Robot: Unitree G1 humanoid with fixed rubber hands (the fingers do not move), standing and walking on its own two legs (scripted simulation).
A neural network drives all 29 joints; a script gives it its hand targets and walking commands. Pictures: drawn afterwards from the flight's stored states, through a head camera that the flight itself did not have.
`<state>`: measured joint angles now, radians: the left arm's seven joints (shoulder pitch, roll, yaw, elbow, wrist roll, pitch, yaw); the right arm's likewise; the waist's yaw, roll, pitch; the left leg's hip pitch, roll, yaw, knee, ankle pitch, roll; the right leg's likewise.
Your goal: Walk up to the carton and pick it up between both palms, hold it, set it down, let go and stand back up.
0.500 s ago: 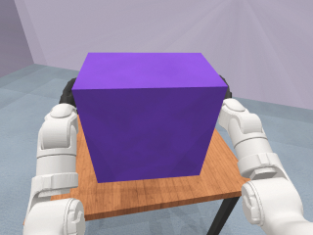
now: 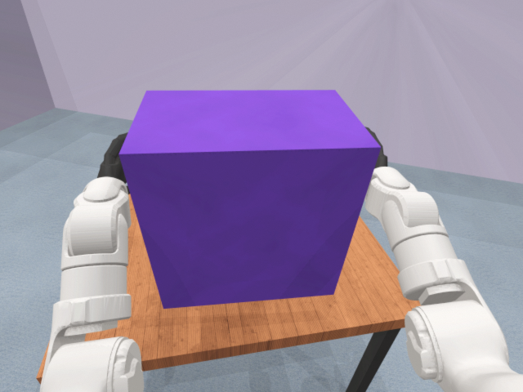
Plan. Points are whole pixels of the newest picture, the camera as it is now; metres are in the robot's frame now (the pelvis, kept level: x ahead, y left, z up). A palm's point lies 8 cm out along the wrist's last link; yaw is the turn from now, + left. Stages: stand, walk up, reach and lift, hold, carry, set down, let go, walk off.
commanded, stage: hold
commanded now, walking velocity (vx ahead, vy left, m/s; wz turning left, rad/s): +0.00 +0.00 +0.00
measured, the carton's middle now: (247, 201) +0.38 +0.00 +0.18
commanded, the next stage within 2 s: none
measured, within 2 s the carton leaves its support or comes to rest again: neither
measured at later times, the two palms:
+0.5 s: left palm (112, 180) +0.36 +0.19 +0.23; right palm (373, 167) +0.37 -0.19 +0.25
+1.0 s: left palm (111, 181) +0.36 +0.20 +0.23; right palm (372, 170) +0.37 -0.18 +0.25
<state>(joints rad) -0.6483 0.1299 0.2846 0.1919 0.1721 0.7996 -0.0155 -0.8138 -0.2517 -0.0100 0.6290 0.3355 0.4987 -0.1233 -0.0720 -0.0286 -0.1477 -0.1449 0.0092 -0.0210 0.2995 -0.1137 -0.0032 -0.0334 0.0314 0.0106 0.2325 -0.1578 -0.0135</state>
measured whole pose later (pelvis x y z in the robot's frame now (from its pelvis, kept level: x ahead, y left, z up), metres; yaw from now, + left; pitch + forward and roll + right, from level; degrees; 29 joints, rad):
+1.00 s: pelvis +0.00 +0.00 +0.00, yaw +0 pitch -2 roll -1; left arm -0.68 0.13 0.31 0.22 0.18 0.82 -0.03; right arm -0.84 -0.24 -0.03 0.63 0.31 0.56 -0.13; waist -0.06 -0.02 -0.16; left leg -0.15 0.01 -0.02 0.30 -0.11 0.00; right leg -0.04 0.03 0.02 0.23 -0.15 -0.01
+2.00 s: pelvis +0.00 +0.00 +0.00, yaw +0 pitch -2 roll -1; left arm -0.66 0.13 0.28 0.21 0.17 0.80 -0.01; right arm -0.83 -0.26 -0.01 0.65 0.34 0.50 -0.12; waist -0.07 -0.03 -0.15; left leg -0.15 0.01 -0.03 0.30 -0.12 0.00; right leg -0.04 0.03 0.02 0.23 -0.15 -0.01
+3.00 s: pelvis +0.00 +0.00 +0.00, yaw +0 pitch -2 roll -1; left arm -0.65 0.14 0.28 0.20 0.17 0.80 -0.02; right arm -0.81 -0.25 -0.01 0.62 0.34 0.51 -0.13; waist -0.07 -0.03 -0.15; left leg -0.15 0.01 -0.04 0.31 -0.12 0.00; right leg -0.04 0.04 0.02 0.23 -0.16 -0.01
